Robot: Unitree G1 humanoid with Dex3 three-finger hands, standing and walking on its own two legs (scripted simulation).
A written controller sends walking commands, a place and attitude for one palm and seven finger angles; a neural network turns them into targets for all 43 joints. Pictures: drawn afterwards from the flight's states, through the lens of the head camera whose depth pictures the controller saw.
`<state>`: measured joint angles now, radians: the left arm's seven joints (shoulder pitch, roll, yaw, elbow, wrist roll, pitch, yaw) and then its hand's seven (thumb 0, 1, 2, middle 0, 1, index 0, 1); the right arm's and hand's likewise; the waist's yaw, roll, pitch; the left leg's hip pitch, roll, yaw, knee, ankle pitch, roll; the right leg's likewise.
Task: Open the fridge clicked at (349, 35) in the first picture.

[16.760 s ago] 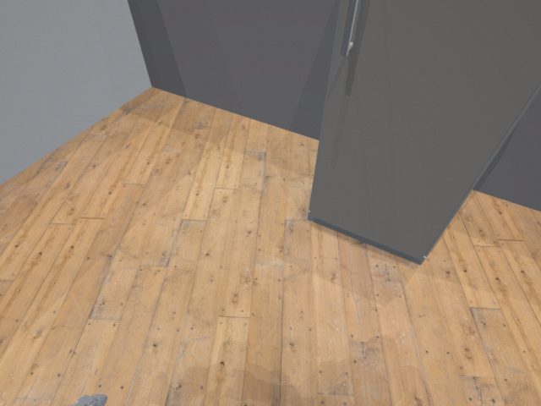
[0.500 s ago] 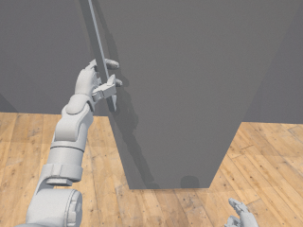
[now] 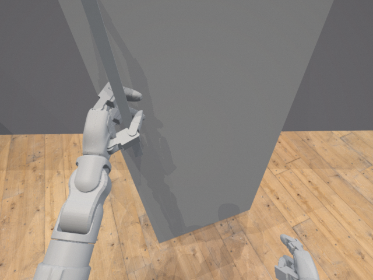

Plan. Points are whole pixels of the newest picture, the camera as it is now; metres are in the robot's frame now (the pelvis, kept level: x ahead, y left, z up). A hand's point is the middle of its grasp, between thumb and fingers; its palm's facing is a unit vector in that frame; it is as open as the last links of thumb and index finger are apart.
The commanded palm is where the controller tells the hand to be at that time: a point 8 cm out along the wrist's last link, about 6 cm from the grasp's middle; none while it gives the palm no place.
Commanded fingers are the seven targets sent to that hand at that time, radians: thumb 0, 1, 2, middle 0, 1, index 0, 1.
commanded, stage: walk backward, drawing the door open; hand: left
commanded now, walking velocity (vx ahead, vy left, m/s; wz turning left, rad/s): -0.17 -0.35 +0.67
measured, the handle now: (118, 89) +0.38 +0.13 +0.24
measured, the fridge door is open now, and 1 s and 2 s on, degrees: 20 52 77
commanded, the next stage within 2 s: stop walking and hold the door back in 1.54 s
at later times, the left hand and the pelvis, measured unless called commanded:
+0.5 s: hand (176, 192) +0.22 +0.02 +0.17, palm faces +0.07 -0.97 -0.23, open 7.0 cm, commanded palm +0.19 +0.07 +0.19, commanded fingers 0.00 0.90 0.90 -0.45 -1.40 -0.45 -1.40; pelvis -0.06 -0.09 -0.02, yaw +12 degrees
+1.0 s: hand (253, 232) +0.16 -0.08 +0.17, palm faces +0.51 -0.83 -0.22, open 6.9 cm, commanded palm +0.11 -0.05 +0.18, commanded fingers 0.00 0.90 0.90 -0.45 -1.40 -0.45 -1.40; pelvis -0.02 -0.32 -0.01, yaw +39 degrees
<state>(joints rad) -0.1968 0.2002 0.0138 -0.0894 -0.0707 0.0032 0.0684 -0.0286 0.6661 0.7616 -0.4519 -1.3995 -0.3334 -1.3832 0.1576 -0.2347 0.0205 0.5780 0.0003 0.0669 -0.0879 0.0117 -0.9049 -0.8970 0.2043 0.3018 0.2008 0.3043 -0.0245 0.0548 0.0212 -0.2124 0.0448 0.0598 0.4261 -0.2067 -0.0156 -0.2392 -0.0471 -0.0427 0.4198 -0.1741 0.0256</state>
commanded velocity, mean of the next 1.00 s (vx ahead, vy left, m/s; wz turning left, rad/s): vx -0.17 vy -0.40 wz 0.75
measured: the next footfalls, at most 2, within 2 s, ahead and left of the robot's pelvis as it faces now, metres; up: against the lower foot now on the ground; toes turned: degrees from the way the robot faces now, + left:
left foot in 0.42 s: +0.00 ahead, +0.08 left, +0.00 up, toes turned +10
right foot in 0.62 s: +0.03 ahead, -0.26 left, +0.00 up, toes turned +20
